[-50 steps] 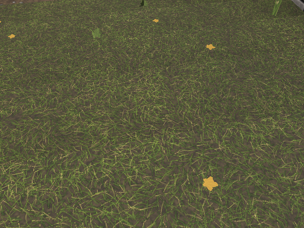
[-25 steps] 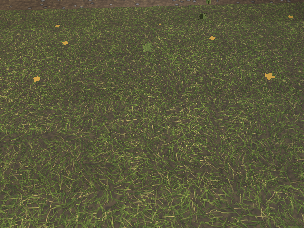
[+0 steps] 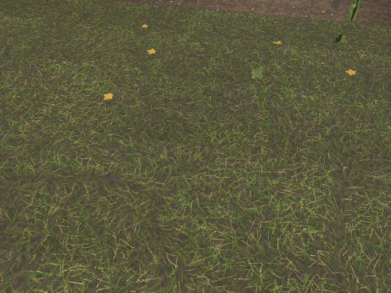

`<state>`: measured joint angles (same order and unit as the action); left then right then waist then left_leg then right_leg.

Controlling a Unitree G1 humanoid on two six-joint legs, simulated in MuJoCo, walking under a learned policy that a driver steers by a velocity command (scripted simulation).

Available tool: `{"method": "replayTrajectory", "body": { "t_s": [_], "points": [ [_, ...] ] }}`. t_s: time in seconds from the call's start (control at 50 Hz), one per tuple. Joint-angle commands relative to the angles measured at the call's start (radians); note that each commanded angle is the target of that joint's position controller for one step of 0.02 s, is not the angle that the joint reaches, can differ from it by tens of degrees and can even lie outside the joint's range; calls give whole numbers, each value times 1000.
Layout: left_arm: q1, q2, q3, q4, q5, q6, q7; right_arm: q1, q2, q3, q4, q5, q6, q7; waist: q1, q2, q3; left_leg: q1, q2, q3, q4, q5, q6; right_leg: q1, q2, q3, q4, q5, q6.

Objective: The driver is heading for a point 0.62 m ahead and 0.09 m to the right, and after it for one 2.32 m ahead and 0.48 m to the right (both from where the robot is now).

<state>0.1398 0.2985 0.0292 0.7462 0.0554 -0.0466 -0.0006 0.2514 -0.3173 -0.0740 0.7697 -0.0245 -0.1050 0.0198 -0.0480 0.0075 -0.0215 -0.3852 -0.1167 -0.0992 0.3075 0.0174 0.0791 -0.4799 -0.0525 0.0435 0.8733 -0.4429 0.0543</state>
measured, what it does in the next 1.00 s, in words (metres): steps on the spot: right foot, then left foot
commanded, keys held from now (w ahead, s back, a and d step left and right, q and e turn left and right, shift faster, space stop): no key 0.80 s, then w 0.20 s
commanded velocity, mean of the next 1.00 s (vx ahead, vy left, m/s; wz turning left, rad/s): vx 0.05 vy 0.00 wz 0.11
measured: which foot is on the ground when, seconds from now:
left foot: down 0.00-0.18, up 0.20-0.40, down 0.42-0.86, up 0.88-1.00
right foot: up 0.00-0.14, down 0.16-1.00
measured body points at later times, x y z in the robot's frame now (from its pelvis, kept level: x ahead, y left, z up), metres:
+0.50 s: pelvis +0.02 -0.06 -0.01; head +0.04 -0.06 +0.44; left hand +0.16 +0.19 -0.11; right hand +0.17 -0.31 -0.13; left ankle +0.00 +0.09 -0.74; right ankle +0.01 -0.15 -0.74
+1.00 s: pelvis +0.03 -0.04 +0.01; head +0.04 -0.04 +0.46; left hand +0.09 +0.24 -0.11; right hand +0.17 -0.30 -0.11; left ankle +0.01 +0.09 -0.71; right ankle +0.00 -0.15 -0.74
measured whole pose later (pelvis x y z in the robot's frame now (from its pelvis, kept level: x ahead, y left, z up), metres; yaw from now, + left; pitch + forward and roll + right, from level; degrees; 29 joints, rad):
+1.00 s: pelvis +0.03 -0.04 +0.01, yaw +4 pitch -1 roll +1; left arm 0.28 0.27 0.06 0.85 0.04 -0.10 0.02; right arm 0.19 -0.28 -0.06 0.87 -0.07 -0.06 0.01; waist 0.03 -0.01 0.03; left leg -0.29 0.02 0.02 0.70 -0.46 0.07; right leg -0.11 -0.01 -0.04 0.40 -0.28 -0.06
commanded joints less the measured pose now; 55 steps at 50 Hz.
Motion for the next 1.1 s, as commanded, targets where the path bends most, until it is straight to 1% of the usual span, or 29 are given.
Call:
{"method": "replayTrajectory", "body": {
  "t_s": [0.02,0.06,0.14,0.16,0.18,0.2,0.22,0.24,0.28,0.34,0.38,0.4,0.42,0.44,0.46,0.48,0.52,0.54,0.58,0.8,0.84,0.86,0.88,0.92,0.94,0.96,1.0,1.06,1.1],
  "points": [
    [151,88,13,22,-4,25,-4,-55,-139,-32,-122,9,-29,4,40,61,-112,8,294,-285,-106,-191,188,140,2,-29,-50,58,5],
    [128,94,11,23,-7,14,0,-36,-120,-25,-127,16,-20,2,16,66,-113,50,317,-332,-79,-276,187,120,-1,-32,-132,60,-10],
    [147,96,13,19,-41,-16,-19,-45,-73,5,-109,16,9,10,52,49,-115,17,268,-339,-5,-307,143,260,32,-75,-449,230,-98],
    [169,105,14,9,-45,-25,-21,-14,-42,20,-98,9,17,13,60,31,-143,1,231,-317,54,-308,98,323,-32,-7,-508,302,-183],
    [144,203,35,-14,-41,-41,-19,-26,-11,28,-152,3,17,13,37,-134,-126,-173,62,-110,195,-443,-34,369,-264,295,-597,451,-437],
    [113,220,55,-17,-6,-56,-17,-80,-67,9,-146,-44,17,6,68,-107,-53,-303,31,-35,369,-544,-127,368,-394,444,-668,470,-527],
    [116,204,60,-28,-2,-63,-9,-93,-95,-3,-120,-44,31,-9,86,-57,-74,-286,76,-45,532,-511,-148,368,-347,367,-676,422,-458],
    [59,157,48,-39,-9,-68,-12,-59,-102,-9,-96,-40,40,-25,52,-75,-73,-267,77,-41,634,-477,-164,335,-276,289,-672,424,-380],
    [-48,48,9,-69,-48,-76,-28,-16,-70,-10,-67,-47,42,-31,-2,-105,-62,-204,77,-39,740,-409,-189,286,-176,160,-619,564,-289],
    [-105,79,12,-89,-72,-80,-59,44,-14,3,-13,-18,47,22,-35,-52,-72,-1,157,92,527,-314,-240,193,-66,-17,-525,680,-211],
    [26,79,10,-27,-102,-64,-95,-16,41,27,-5,21,53,53,9,-22,-54,85,164,132,222,-210,-242,262,-67,5,-408,728,-176],
    [72,96,19,-3,-97,-52,-121,-27,23,25,-3,44,50,52,25,-53,-55,136,153,128,163,-90,-220,283,-75,38,-371,758,-160],
    [92,79,20,5,-87,-47,-136,-34,-39,10,-15,56,41,39,36,-78,-87,150,164,97,163,20,-181,328,-100,87,-361,798,-137],
    [131,46,14,-2,-85,-50,-136,-83,-94,4,-44,57,28,28,78,-43,-141,165,196,62,203,188,-117,362,-80,84,-351,750,-107],
    [188,83,26,7,-74,-57,-119,-151,-109,2,-61,43,21,27,120,-22,-156,140,187,71,247,156,-62,369,-43,32,-351,755,-92],
    [132,145,48,-7,-68,-55,-100,-163,-112,-7,-50,24,28,27,101,-17,-122,53,171,74,229,21,-63,395,-36,4,-353,712,-89],
    [8,103,39,-39,-59,-52,-104,-99,-70,2,-17,34,31,20,49,-32,-70,75,179,62,200,-90,-102,319,-63,24,-355,582,-137],
    [-3,87,35,-37,-70,-50,-107,-104,-58,6,-14,36,39,25,47,-34,-51,93,172,59,186,-122,-115,281,-41,11,-376,453,-132],
    [-32,74,33,-42,-74,-51,-113,-104,-74,0,-8,35,40,31,38,-30,-30,94,166,64,170,-160,-113,261,-18,5,-391,351,-124],
    [-55,104,55,-14,-67,-53,-97,-125,-71,2,27,28,40,27,32,-13,-16,133,166,76,128,-175,-103,284,-9,10,-428,327,-128],
    [12,156,80,10,-53,-45,-80,-104,-103,-11,39,13,49,17,55,-32,22,95,148,89,127,-389,-77,288,-20,38,-499,19,-170],
    [73,198,100,30,-33,-44,-62,-117,-118,-19,34,-5,50,6,85,-65,58,29,131,103,171,-509,-58,305,-69,113,-566,-183,-230],
    [139,197,105,50,-20,-51,-39,-149,-96,-15,24,-20,50,-4,116,-102,90,-75,124,113,239,-513,-50,373,-161,249,-642,-291,-296],
    [176,119,75,57,-29,-61,5,-204,-15,11,2,-40,34,-18,142,-152,121,-181,160,94,356,-452,-30,462,-317,432,-737,-305,-366],
    [177,78,58,56,-22,-66,21,-219,-3,15,-8,-44,26,-23,144,-154,109,-184,174,65,440,-498,-15,469,-330,440,-761,-245,-362],
    [154,58,46,52,-13,-70,35,-208,-3,14,-10,-49,20,-23,122,-144,101,-162,178,62,479,-521,2,462,-311,394,-777,-185,-341],
    [68,81,45,35,-17,-65,43,-140,-12,6,15,-58,18,-10,63,-99,108,12,150,124,372,-487,16,374,-206,216,-783,-106,-280],
    [55,153,59,53,-7,-27,15,-90,5,8,57,-27,5,34,26,-76,129,275,96,185,141,-210,4,248,-148,103,-715,-72,-285],
    [85,129,52,81,19,-17,-5,16,-20,6,84,-23,-21,39,-9,-53,93,451,110,144,119,-199,19,169,-129,89,-576,-23,-296]
  ]
}}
